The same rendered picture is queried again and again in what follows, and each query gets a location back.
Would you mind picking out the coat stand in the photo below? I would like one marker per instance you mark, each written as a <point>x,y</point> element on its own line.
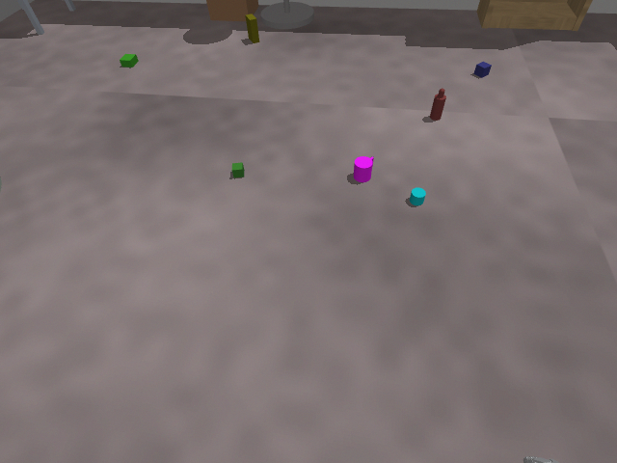
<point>287,15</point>

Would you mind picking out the bookshelf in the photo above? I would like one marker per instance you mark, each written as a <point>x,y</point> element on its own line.
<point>533,14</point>

